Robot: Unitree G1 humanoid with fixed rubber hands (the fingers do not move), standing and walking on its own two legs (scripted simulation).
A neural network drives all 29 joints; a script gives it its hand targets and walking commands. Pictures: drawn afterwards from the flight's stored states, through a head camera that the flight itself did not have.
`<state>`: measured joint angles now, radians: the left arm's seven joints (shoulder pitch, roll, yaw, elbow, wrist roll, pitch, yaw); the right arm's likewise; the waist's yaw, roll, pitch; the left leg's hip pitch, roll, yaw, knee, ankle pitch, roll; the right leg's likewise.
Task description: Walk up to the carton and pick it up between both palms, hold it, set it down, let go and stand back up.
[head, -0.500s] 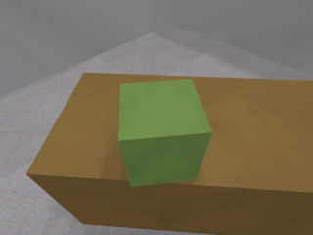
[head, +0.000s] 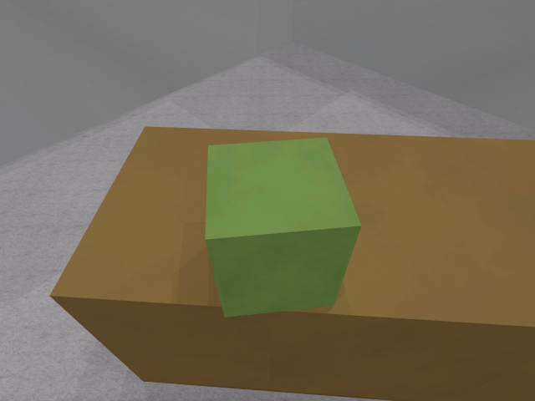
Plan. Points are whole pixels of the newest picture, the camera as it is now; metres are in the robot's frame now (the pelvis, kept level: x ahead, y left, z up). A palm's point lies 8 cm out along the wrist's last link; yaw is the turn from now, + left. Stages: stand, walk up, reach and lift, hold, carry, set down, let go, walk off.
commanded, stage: stand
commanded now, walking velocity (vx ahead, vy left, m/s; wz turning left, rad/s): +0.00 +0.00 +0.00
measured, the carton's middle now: (274, 229) +0.41 +0.02 +0.00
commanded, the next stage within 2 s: walk up in 0.02 s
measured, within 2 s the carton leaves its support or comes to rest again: neither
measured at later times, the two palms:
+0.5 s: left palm out of the picture -0.03 +0.23 -0.15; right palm out of the picture -0.03 -0.24 -0.13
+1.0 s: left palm out of the picture -0.05 +0.22 -0.15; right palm out of the picture +0.01 -0.26 -0.13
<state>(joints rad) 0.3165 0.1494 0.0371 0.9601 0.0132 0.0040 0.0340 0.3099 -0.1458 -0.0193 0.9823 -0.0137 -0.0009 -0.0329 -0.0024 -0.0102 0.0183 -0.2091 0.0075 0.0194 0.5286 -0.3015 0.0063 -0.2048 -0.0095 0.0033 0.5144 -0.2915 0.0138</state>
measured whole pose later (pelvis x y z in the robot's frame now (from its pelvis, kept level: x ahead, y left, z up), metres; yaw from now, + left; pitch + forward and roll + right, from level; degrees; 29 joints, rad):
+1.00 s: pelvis -0.02 -0.02 +0.00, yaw +7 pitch -2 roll -2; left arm 0.25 0.24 -0.04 1.10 0.01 0.02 0.03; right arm 0.31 -0.19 0.06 1.05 -0.01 -0.02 -0.04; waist 0.00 -0.01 0.05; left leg -0.27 0.01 -0.12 0.57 -0.27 -0.03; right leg -0.18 0.00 -0.14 0.50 -0.27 -0.02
